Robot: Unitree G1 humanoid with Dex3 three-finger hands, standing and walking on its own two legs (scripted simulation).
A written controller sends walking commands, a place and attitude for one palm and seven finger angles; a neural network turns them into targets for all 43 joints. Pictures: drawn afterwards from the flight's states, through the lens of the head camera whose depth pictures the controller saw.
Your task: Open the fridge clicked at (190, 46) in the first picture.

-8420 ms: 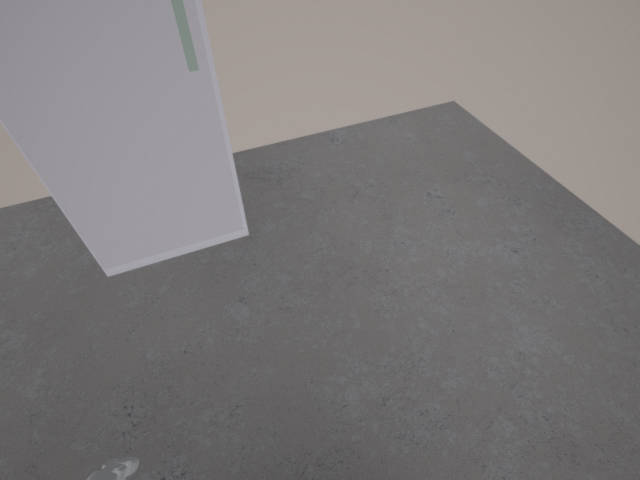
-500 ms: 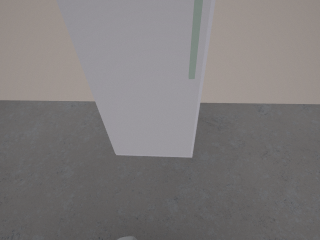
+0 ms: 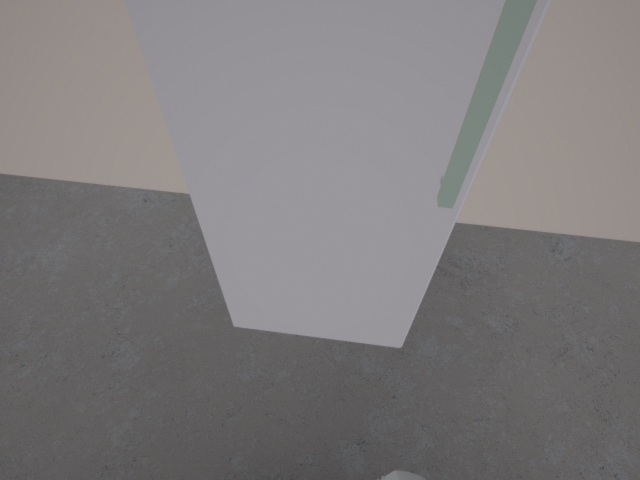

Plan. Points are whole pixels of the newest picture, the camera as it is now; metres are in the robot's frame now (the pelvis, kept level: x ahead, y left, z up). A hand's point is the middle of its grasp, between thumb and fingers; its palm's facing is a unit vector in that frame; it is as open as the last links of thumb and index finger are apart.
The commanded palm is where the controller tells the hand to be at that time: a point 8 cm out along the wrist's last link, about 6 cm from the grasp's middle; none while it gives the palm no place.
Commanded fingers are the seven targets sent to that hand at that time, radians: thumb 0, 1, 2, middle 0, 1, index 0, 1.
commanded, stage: take the last steps up to it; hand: right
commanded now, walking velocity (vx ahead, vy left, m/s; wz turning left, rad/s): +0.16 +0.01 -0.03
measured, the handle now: (474, 109) +0.57 -0.16 +0.18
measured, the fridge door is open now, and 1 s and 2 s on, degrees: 0 0 0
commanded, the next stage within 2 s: come to a stop and stand still in 0.04 s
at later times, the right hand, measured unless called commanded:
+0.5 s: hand out of the picture +0.11 -0.21 -0.17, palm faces +0.03 +0.98 -0.20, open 7.4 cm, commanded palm none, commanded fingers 0.00 -0.90 -0.90 0.20 0.30 0.20 0.30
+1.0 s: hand out of the picture +0.05 -0.16 -0.15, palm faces +0.07 +0.97 -0.24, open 7.3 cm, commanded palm none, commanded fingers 0.00 -0.90 -0.90 0.20 0.30 0.20 0.30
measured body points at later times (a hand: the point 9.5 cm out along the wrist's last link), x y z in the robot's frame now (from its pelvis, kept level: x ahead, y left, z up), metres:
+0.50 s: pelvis +0.07 -0.02 +0.01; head +0.11 -0.04 +0.46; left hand +0.16 +0.22 -0.13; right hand +0.11 -0.26 -0.16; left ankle +0.05 +0.13 -0.65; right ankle +0.13 -0.11 -0.73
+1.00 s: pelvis +0.04 +0.02 +0.01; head +0.06 +0.04 +0.46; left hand +0.04 +0.27 -0.15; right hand +0.05 -0.21 -0.13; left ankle +0.06 +0.16 -0.73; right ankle +0.02 -0.12 -0.70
